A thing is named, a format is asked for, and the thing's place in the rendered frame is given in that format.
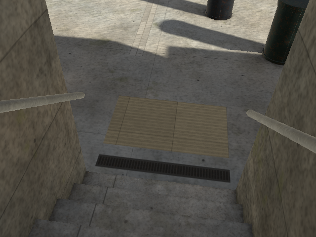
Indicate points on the stairs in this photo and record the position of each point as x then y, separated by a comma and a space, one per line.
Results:
107, 205

